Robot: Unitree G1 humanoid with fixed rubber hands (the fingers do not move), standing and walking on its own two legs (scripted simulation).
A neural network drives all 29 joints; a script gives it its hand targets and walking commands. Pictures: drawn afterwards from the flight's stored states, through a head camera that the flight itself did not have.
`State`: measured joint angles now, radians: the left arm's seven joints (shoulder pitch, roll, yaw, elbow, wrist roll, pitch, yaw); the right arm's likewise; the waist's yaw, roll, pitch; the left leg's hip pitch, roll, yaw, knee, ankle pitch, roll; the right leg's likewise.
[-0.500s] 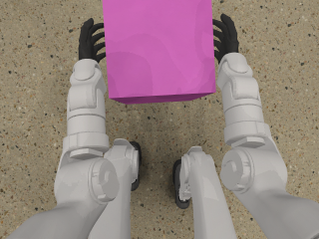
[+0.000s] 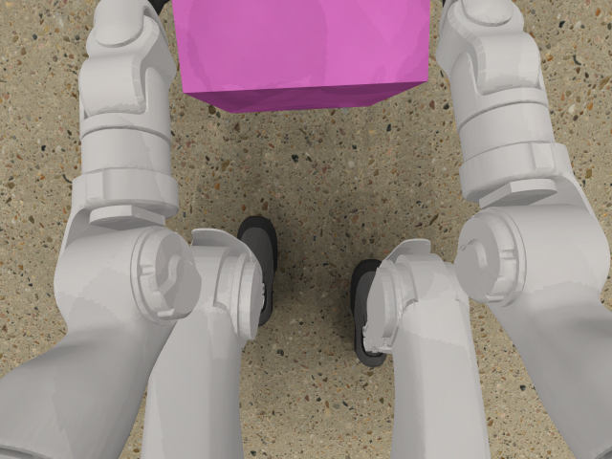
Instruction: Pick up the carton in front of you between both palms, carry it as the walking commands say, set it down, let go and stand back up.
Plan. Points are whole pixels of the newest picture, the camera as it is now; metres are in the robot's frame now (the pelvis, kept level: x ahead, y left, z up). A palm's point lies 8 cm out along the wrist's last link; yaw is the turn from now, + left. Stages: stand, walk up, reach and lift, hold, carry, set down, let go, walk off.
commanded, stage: set down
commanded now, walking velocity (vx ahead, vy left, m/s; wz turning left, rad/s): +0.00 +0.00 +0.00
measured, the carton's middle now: (297, 7) +0.56 +0.06 -0.23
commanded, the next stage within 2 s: none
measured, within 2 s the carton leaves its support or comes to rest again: rests again in 0.78 s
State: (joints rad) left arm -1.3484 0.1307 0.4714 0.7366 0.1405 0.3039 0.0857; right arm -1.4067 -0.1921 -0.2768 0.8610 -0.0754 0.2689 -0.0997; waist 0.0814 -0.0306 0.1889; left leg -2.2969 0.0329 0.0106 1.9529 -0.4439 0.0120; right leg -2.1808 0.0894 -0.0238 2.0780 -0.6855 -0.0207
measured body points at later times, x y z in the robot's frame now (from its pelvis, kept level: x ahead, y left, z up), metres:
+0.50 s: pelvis +0.00 +0.00 -0.04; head +0.37 +0.00 +0.20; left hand +0.55 +0.21 -0.20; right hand +0.58 -0.09 -0.21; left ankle +0.13 +0.12 -0.38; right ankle +0.07 -0.10 -0.38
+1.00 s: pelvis -0.01 +0.00 -0.05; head +0.37 -0.01 +0.18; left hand +0.55 +0.23 -0.22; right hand +0.58 -0.08 -0.22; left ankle +0.13 +0.12 -0.38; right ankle +0.07 -0.10 -0.38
